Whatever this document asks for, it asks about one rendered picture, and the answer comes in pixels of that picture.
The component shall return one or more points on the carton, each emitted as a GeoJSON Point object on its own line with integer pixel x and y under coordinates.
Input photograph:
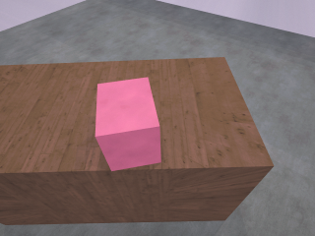
{"type": "Point", "coordinates": [126, 124]}

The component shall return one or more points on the pedestal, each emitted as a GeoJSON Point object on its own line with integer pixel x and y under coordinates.
{"type": "Point", "coordinates": [53, 171]}

